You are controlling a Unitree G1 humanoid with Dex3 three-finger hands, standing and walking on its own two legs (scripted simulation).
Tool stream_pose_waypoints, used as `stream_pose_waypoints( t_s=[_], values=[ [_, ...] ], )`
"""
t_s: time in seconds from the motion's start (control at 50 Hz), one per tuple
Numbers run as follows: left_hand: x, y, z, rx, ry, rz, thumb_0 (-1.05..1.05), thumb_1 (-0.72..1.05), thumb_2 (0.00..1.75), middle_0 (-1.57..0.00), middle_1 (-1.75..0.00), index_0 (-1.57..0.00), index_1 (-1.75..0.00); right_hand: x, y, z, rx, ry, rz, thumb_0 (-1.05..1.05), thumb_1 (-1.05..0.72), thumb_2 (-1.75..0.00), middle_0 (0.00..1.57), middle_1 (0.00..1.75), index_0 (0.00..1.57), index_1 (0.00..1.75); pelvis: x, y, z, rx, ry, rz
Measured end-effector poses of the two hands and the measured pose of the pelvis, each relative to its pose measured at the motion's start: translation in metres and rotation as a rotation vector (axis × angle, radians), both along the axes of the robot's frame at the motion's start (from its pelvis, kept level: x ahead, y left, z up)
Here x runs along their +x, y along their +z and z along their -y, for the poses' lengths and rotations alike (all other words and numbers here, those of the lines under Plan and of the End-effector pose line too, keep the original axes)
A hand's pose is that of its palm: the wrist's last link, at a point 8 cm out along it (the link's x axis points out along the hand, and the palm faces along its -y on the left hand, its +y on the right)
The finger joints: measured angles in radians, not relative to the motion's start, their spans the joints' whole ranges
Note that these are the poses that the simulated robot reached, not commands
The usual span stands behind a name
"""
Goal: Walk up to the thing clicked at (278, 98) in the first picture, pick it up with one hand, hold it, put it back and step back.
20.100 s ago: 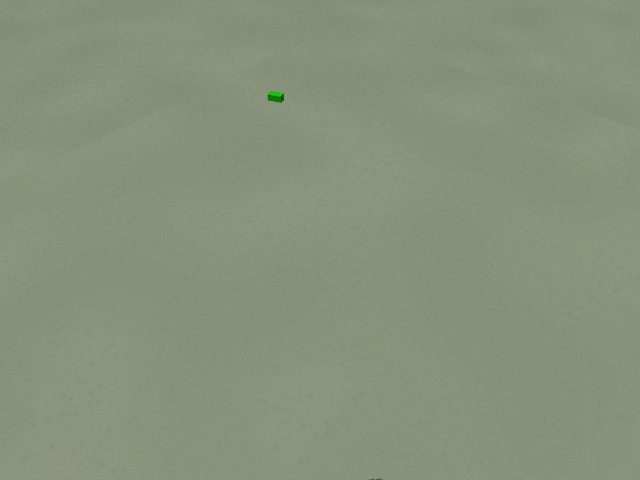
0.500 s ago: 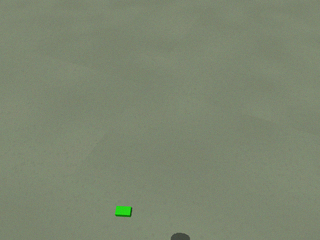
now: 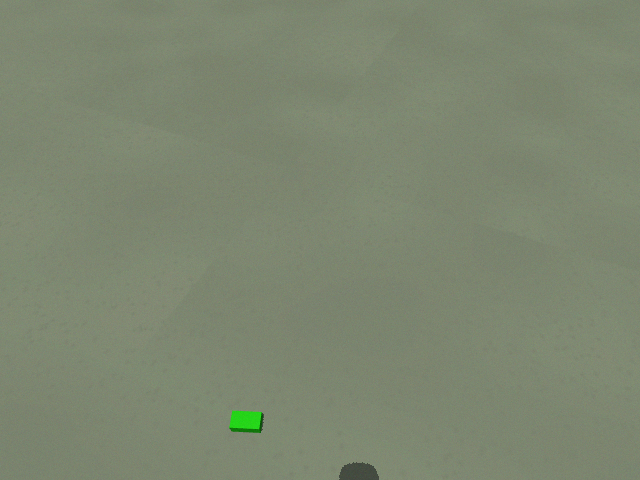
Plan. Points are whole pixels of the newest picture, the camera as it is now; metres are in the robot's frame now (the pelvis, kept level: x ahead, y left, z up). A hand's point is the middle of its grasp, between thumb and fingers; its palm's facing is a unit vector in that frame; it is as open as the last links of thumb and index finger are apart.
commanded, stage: stand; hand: left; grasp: from above
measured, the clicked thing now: (246, 421) +0.40 +0.24 -0.76
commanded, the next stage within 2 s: rise first in 0.42 s
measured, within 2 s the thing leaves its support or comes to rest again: neither
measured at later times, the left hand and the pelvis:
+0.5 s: hand out of the picture +0.07 +0.26 -0.15, palm faces -0.03 -0.94 -0.35, open 7.4 cm; pelvis +0.00 +0.00 +0.00, yaw +0 degrees
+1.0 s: hand out of the picture +0.13 +0.26 -0.20, palm faces -0.10 -0.91 -0.41, open 12.3 cm; pelvis -0.02 +0.01 -0.05, yaw +1 degrees
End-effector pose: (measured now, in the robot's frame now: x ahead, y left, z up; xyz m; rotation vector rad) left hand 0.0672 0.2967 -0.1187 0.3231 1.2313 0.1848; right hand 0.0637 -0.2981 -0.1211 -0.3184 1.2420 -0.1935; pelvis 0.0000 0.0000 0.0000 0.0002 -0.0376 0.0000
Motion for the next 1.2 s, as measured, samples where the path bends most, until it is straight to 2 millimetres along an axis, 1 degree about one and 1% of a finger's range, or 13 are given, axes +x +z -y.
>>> stream_pose_waypoints(
  t_s=[0.54, 0.56, 0.6, 0.66, 0.72, 0.76, 0.8, 0.88, 0.98, 1.08, 1.2],
  values=[
    [0.003, 0.002, -0.003, 0.006, 0.001, 0.007, 0.00, 0.90, 0.90, -0.21, -0.30, -0.20, -0.30, 0.007, 0.000, -0.003, 0.002, 0.002, 0.014, 0.00, -0.91, -0.90, 0.20, 0.30, 0.20, 0.30, 0.003, 0.000, -0.002, 0.001, 0.000, 0.002],
    [0.006, 0.002, -0.003, 0.005, 0.012, 0.025, 0.00, 0.89, 0.90, -0.21, -0.30, -0.20, -0.30, 0.008, 0.000, -0.004, 0.001, -0.005, 0.032, 0.00, -0.91, -0.90, 0.20, 0.30, 0.20, 0.30, 0.002, -0.001, -0.003, 0.001, 0.003, -0.009],
    [0.019, 0.003, 0.000, -0.001, 0.033, 0.088, 0.01, 0.86, 0.90, -0.22, -0.32, -0.21, -0.32, 0.013, 0.001, -0.009, 0.004, 0.000, 0.092, 0.01, -0.91, -0.90, 0.20, 0.30, 0.20, 0.30, -0.002, -0.003, -0.003, 0.000, 0.013, -0.029],
    [0.041, -0.003, 0.002, -0.013, 0.030, 0.113, 0.01, 0.77, 0.89, -0.24, -0.39, -0.22, -0.40, 0.015, -0.001, -0.020, 0.022, 0.006, 0.137, 0.00, -0.91, -0.90, 0.20, 0.30, 0.20, 0.30, -0.010, -0.008, -0.002, -0.002, 0.019, -0.069],
    [0.061, -0.009, 0.000, -0.011, -0.012, 0.127, 0.01, 0.63, 0.86, -0.25, -0.51, -0.24, -0.51, 0.014, -0.005, -0.030, 0.040, 0.004, 0.162, 0.00, -0.90, -0.90, 0.20, 0.30, 0.20, 0.30, -0.014, -0.014, -0.001, -0.003, 0.015, -0.116],
    [0.069, -0.012, -0.001, -0.001, -0.042, 0.137, 0.00, 0.51, 0.85, -0.26, -0.58, -0.25, -0.58, 0.012, -0.008, -0.035, 0.052, -0.004, 0.177, 0.00, -0.89, -0.90, 0.20, 0.30, 0.20, 0.30, -0.015, -0.019, -0.002, -0.003, 0.010, -0.135],
    [0.073, -0.014, -0.002, 0.014, -0.064, 0.135, 0.00, 0.39, 0.83, -0.26, -0.65, -0.25, -0.65, 0.010, -0.010, -0.040, 0.064, -0.016, 0.186, 0.00, -0.89, -0.90, 0.20, 0.30, 0.20, 0.30, -0.015, -0.022, -0.003, -0.004, 0.008, -0.149],
    [0.069, -0.021, -0.004, 0.043, -0.084, 0.106, 0.00, 0.11, 0.82, -0.28, -0.74, -0.27, -0.74, 0.010, -0.016, -0.047, 0.080, -0.022, 0.205, 0.01, -0.89, -0.90, 0.20, 0.30, 0.20, 0.30, -0.014, -0.030, -0.006, -0.008, 0.008, -0.179],
    [0.061, -0.039, -0.008, 0.065, -0.103, 0.093, 0.00, -0.16, 0.82, -0.29, -0.80, -0.28, -0.81, 0.020, -0.027, -0.049, 0.071, 0.002, 0.253, 0.01, -0.90, -0.90, 0.20, 0.30, 0.20, 0.30, -0.016, -0.048, -0.010, -0.014, 0.010, -0.226],
    [0.054, -0.056, -0.010, 0.086, -0.146, 0.108, 0.00, -0.29, 0.82, -0.31, -0.82, -0.29, -0.83, 0.037, -0.040, -0.051, 0.051, 0.034, 0.307, 0.01, -0.91, -0.90, 0.20, 0.30, 0.20, 0.30, -0.019, -0.068, -0.013, -0.022, 0.012, -0.272],
    [0.045, -0.073, -0.011, 0.118, -0.198, 0.102, 0.00, -0.34, 0.81, -0.33, -0.81, -0.31, -0.83, 0.062, -0.053, -0.058, 0.047, 0.078, 0.378, 0.01, -0.92, -0.91, 0.20, 0.30, 0.20, 0.30, -0.022, -0.090, -0.015, -0.030, 0.014, -0.323]
  ],
)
